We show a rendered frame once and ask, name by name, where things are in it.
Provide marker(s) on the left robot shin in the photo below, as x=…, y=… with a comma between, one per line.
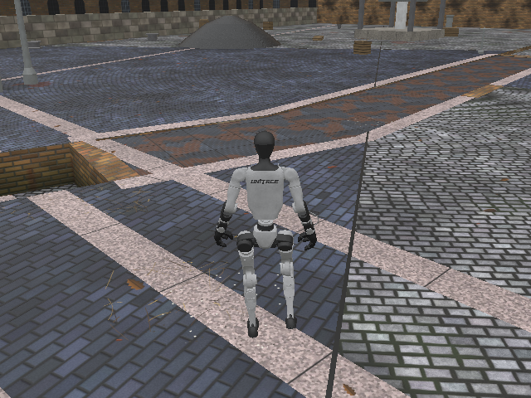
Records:
x=250, y=301

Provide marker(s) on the robot left hand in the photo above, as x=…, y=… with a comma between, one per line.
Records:
x=223, y=235

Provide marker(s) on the robot right hand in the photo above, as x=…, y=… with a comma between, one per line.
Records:
x=306, y=237

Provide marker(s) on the robot right upper arm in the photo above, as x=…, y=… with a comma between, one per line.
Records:
x=295, y=188

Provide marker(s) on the robot left upper arm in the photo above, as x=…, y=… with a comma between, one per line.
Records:
x=234, y=188

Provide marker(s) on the left robot forearm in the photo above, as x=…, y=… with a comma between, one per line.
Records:
x=224, y=219

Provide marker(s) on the left robot foot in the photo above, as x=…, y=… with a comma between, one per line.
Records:
x=252, y=331

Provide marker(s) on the right robot forearm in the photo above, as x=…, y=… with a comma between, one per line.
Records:
x=306, y=220

